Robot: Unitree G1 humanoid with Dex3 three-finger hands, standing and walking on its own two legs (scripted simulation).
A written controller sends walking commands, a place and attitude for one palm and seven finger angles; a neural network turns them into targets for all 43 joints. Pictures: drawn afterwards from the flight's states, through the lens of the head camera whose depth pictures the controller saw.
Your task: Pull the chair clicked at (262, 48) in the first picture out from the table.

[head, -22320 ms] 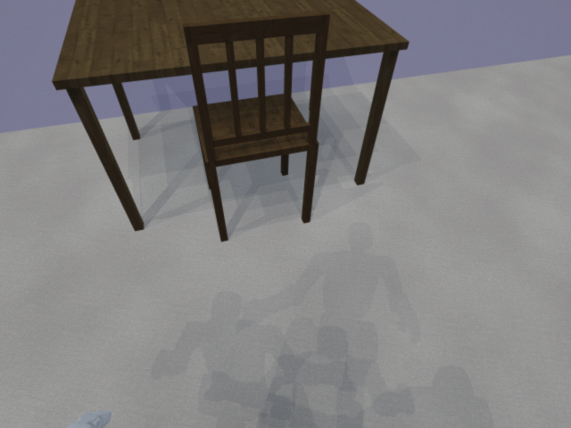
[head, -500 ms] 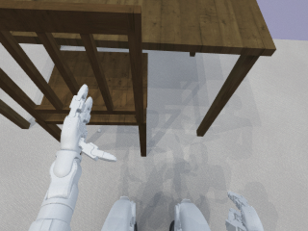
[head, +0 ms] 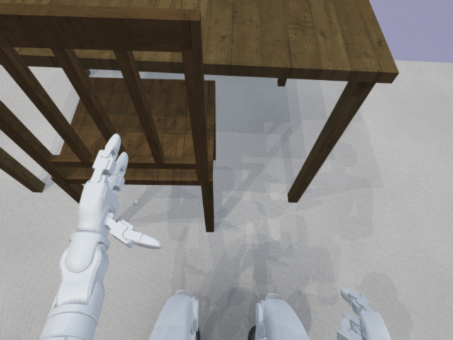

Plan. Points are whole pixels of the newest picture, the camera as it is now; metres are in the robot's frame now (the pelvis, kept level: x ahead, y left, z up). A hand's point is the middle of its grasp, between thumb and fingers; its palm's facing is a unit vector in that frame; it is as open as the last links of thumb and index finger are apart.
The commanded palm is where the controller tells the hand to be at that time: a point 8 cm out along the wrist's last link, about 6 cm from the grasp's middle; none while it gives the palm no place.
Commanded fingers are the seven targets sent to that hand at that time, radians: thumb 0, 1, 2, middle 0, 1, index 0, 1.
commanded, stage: aim the fingers beside a spindle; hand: left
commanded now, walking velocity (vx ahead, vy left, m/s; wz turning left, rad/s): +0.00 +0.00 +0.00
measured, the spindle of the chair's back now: (99, 116) +0.50 +0.26 +0.04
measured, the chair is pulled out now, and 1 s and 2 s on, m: -0.02 -0.02 -0.02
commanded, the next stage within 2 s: push the fingers through the gap in 0.58 s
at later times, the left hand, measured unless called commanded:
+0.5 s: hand (135, 203) +0.34 +0.17 +0.02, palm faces -0.02 -1.00 -0.03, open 16.9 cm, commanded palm +0.32 +0.22 +0.02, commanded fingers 0.00 -0.50 0.30 -0.06 -0.08 -0.06 -0.08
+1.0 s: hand (137, 186) +0.37 +0.17 +0.02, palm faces -0.03 -1.00 -0.03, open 16.9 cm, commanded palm +0.35 +0.21 +0.02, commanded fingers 0.00 -0.50 0.30 -0.06 -0.08 -0.06 -0.08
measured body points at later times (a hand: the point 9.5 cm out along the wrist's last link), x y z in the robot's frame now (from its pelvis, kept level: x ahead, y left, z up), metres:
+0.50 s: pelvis +0.00 +0.00 +0.00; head +0.11 +0.02 +0.44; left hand +0.33 +0.22 +0.02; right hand +0.15 -0.24 -0.11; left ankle +0.03 +0.11 -0.63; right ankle +0.02 -0.12 -0.63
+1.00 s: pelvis +0.00 +0.01 +0.00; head +0.12 +0.02 +0.43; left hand +0.36 +0.22 +0.02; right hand +0.14 -0.24 -0.11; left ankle +0.03 +0.11 -0.63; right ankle +0.02 -0.12 -0.63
